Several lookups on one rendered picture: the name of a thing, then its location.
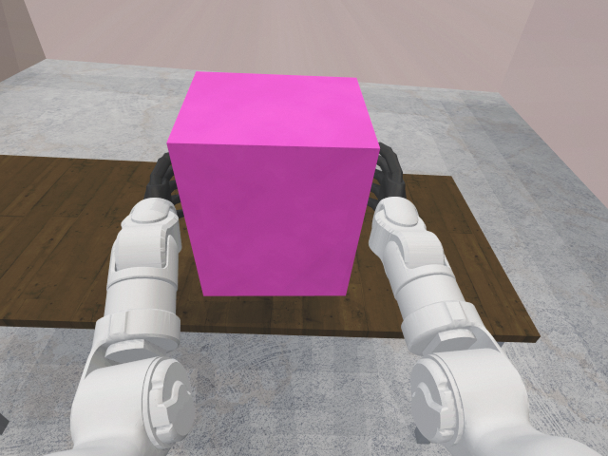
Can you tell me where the left robot upper arm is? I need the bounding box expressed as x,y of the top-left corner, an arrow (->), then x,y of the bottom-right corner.
44,356 -> 196,456

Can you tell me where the table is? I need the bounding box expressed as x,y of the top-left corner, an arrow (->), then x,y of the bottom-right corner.
0,155 -> 541,444

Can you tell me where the robot right hand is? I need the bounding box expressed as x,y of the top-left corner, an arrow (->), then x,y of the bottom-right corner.
367,142 -> 407,212

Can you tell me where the left robot forearm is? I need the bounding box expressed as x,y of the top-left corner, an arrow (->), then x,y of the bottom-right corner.
70,198 -> 182,444

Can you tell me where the robot left hand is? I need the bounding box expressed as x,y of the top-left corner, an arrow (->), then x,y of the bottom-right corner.
143,152 -> 184,219

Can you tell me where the carton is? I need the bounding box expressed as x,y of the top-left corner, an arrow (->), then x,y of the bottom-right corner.
167,71 -> 380,296

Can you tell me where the right robot forearm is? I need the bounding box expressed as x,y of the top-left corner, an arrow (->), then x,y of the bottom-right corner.
369,197 -> 530,413

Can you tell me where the right robot upper arm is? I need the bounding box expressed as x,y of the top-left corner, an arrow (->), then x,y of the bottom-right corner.
410,348 -> 602,456

